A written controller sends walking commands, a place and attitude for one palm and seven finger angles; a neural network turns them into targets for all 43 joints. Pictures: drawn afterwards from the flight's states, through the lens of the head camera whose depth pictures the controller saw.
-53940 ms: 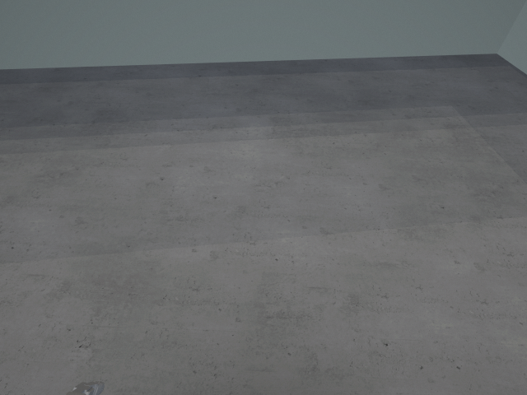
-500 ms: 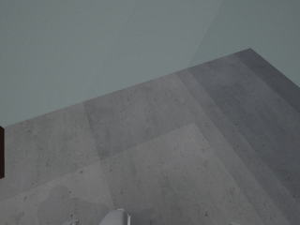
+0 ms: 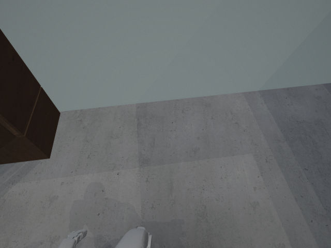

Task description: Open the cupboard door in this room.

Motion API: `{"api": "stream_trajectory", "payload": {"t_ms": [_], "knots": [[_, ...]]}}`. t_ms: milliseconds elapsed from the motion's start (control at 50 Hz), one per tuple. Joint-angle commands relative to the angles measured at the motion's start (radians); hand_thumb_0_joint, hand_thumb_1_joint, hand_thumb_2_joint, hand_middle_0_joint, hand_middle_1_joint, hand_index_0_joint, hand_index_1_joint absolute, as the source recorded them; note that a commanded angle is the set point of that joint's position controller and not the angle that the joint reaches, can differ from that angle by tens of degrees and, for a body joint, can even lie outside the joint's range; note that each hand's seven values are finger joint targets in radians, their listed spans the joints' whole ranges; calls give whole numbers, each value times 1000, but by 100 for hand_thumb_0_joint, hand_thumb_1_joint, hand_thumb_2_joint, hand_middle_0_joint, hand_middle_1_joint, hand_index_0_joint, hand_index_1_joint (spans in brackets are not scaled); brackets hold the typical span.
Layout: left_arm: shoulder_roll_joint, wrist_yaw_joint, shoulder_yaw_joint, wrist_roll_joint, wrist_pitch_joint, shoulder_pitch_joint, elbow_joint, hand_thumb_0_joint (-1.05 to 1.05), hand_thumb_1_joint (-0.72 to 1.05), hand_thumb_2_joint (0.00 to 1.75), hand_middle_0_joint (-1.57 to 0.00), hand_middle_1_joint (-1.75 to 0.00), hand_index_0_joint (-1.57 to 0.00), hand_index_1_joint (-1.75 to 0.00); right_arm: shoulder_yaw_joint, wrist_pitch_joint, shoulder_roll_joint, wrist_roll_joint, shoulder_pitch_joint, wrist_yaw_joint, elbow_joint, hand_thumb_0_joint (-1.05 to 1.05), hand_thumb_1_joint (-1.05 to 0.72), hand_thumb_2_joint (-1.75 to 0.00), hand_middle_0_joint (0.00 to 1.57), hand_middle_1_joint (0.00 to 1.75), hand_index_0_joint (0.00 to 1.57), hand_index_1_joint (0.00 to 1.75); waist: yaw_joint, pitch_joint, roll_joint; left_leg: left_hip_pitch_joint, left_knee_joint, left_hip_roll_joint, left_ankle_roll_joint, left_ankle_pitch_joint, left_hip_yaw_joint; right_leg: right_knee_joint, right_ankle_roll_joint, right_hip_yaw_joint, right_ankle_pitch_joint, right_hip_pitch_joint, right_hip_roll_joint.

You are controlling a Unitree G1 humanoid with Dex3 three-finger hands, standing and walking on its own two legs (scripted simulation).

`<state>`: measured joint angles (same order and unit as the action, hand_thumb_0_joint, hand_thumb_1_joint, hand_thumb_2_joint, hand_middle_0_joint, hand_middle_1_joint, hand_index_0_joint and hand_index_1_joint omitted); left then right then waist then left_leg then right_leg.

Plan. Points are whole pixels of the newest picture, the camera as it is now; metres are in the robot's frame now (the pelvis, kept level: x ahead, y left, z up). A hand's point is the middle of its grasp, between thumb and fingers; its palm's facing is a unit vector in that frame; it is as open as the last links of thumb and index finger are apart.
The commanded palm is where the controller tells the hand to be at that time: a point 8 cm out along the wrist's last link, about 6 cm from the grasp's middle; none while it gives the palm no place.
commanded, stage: turn to face it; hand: left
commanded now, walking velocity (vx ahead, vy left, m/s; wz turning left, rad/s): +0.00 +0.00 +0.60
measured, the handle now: out of the picture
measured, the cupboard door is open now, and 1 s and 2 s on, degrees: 49 49 49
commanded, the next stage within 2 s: take the last steps up to it in 1.44 s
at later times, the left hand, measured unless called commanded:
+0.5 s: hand out of the picture +0.05 +0.23 -0.15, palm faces +0.31 -0.91 -0.29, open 7.3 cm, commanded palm none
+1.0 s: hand out of the picture -0.05 +0.20 -0.16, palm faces +0.60 -0.76 -0.25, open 7.3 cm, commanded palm none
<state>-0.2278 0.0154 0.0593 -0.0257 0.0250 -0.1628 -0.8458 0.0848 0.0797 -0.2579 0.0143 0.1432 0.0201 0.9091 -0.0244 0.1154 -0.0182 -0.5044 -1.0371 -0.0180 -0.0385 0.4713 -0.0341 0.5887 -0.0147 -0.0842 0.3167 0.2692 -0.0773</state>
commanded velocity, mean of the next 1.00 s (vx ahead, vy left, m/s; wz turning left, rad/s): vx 0.00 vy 0.00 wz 0.60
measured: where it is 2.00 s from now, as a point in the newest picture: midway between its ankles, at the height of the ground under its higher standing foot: outside the picture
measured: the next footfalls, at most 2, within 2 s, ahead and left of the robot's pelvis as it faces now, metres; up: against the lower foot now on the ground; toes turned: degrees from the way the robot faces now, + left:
left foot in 0.18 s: +0.04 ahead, +0.13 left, +0.00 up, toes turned +11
right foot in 0.50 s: +0.08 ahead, -0.13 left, +0.00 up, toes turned +17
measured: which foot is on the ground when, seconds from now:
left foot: up 0.00-0.16, down 0.18-0.50, up 0.52-0.78, down 0.80-1.00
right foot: down 0.00-0.18, up 0.20-0.48, down 0.50-0.80, up 0.82-1.00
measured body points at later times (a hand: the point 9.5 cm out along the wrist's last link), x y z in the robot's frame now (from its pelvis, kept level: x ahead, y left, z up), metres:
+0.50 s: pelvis +0.01 -0.02 +0.00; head +0.06 -0.01 +0.44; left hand +0.03 +0.27 -0.13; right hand +0.15 -0.24 -0.15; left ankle +0.01 +0.13 -0.73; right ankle +0.04 -0.15 -0.73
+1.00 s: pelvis +0.01 -0.03 +0.00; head +0.05 +0.01 +0.45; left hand -0.08 +0.24 -0.14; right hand +0.25 -0.18 -0.13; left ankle -0.03 +0.10 -0.73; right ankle +0.09 -0.14 -0.69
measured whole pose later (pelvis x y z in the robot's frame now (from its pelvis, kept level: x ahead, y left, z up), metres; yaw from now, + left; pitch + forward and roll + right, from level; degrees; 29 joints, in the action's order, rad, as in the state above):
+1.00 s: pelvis +0.01 -0.03 +0.00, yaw +37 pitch +0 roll -1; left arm -0.26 0.00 0.08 -0.01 0.06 -0.16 -0.88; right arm 0.05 0.04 -0.23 0.03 0.14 0.01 0.89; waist 0.00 0.11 0.02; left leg -0.34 -0.58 -0.01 -0.01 0.24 -0.07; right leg 0.91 -0.07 -0.04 0.47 0.42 -0.07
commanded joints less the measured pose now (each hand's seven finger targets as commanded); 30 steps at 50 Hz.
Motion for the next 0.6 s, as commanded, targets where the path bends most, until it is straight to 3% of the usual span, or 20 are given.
{"api": "stream_trajectory", "payload": {"t_ms": [0,60,100,120,140,160,180,200,220,260,300,380,420,440,460,480,500,520,540,580], "knots": [[-178,16,40,-2,-31,-25,59,0,90,90,-20,-30,-20,-30,5,-29,-39,-5,-75,12,-112,0,-90,-90,20,30,20,30,41,-129,234,14,100,48,-25,23,81,-193,136,89,-527,-145,-254],[-216,11,51,-3,-29,-82,30,0,90,90,-20,-30,-20,-30,-4,-37,-25,-7,-87,15,-114,0,-90,-90,20,30,20,30,62,-141,218,79,288,18,-17,-17,137,-137,118,63,-579,-196,-268],[-220,6,55,4,-25,-73,27,0,90,90,-20,-30,-20,-30,-3,-41,-44,-5,-38,11,-103,0,-90,-90,20,30,20,30,38,-158,222,190,440,9,-7,-130,146,-72,75,24,-523,-157,-255],[-215,3,56,10,-20,-55,34,0,90,90,-20,-30,-20,-30,3,-47,-74,-3,16,11,-90,0,-90,-90,20,30,20,30,4,-177,171,299,553,24,7,-240,123,6,35,-10,-446,-88,-245],[-176,-2,50,15,-14,-54,51,0,90,90,-20,-30,-20,-30,22,-56,-149,4,65,8,-84,0,-90,-90,20,30,20,30,-22,-220,-42,447,625,170,71,-438,-79,187,-28,-63,-241,76,-172],[-106,-7,27,20,-10,-20,97,0,90,90,-20,-30,-20,-30,50,-57,-260,13,142,-2,-77,0,-90,-90,20,30,20,30,-66,-224,-324,538,666,429,238,-798,-409,407,-94,-69,340,321,-45],[-130,-2,25,9,-3,38,125,0,90,90,-20,-30,-20,-30,52,-51,-285,17,194,-10,-57,0,-90,-90,20,30,20,30,-87,-225,-200,469,659,467,298,-668,-426,524,-71,41,356,323,-42],[-111,3,30,7,1,77,104,0,90,90,-20,-30,-20,-30,47,-59,-249,19,172,-23,-57,0,-90,-90,20,30,20,30,-71,-226,-241,440,663,377,269,-640,-404,566,-66,76,292,348,-32],[-119,1,32,11,2,66,88,0,90,90,-20,-30,-20,-30,38,-60,-223,16,116,-31,-71,0,-90,-90,20,30,20,30,-48,-199,-244,384,672,337,240,-588,-351,583,-64,97,228,332,-33],[-112,-8,32,12,4,41,58,0,90,90,-20,-30,-20,-30,22,-66,-182,15,49,-36,-86,0,-90,-90,20,30,20,30,-9,-181,-164,351,671,275,204,-577,-274,528,-68,94,149,287,-24],[-99,-9,29,15,6,33,50,0,90,90,-20,-30,-20,-30,25,-66,-184,16,48,-37,-83,0,-90,-90,20,30,20,30,-5,-195,-113,359,667,258,201,-571,-253,424,-65,82,146,236,-4],[-94,-9,27,17,5,10,49,0,90,90,-20,-30,-20,-30,32,-52,-191,18,16,-30,-83,0,-90,-90,20,30,20,30,6,-170,-163,257,678,224,184,-436,-279,195,-49,51,132,80,48],[-104,-6,32,19,-1,-56,32,0,90,90,-20,-30,-20,-30,35,-44,-184,13,-16,-28,-93,0,-90,-90,20,30,20,30,38,-173,-144,172,642,188,157,-368,-287,18,-39,40,38,-60,73],[-130,-2,40,16,-8,-99,26,0,90,90,-20,-30,-20,-30,34,-42,-169,6,-38,-25,-105,0,-90,-90,20,30,20,30,63,-172,-103,88,593,148,121,-293,-266,-122,-32,59,-28,-171,51],[-200,7,57,4,-17,-139,24,0,90,90,-20,-30,-20,-30,28,-39,-113,-3,-44,-18,-122,0,-90,-90,20,30,20,30,87,-173,91,-67,420,42,58,-118,-168,-295,28,260,77,-276,-134],[-268,11,65,-7,-18,-119,35,0,90,90,-20,-30,-20,-30,21,-42,-73,-4,-56,-12,-144,0,-90,-90,20,30,20,30,91,-132,332,-126,147,-63,-3,103,2,-396,146,481,81,-197,-380],[-252,12,53,0,-19,-78,53,0,90,90,-20,-30,-20,-30,26,-37,-104,6,-50,-3,-143,0,-90,-90,20,30,20,30,70,-108,267,-88,-47,-7,12,107,-31,-383,192,437,69,-65,-398],[-201,16,45,4,-23,-32,57,0,90,90,-20,-30,-20,-30,33,-29,-96,8,-57,-3,-117,0,-90,-90,20,30,20,30,40,-93,281,-105,-151,13,8,54,-36,-341,171,375,-54,-60,-320],[-168,20,38,4,-22,7,69,0,90,90,-20,-30,-20,-30,31,-25,-93,5,-29,1,-105,0,-90,-90,20,30,20,30,14,-100,270,-95,-173,40,-2,17,-20,-296,162,268,-201,-77,-290],[-151,18,31,2,-30,1,64,0,90,90,-20,-30,-20,-30,14,-25,-56,0,-46,8,-98,0,-90,-90,20,30,20,30,17,-110,254,-50,-41,47,-24,6,37,-231,140,119,-467,-131,-241]]}}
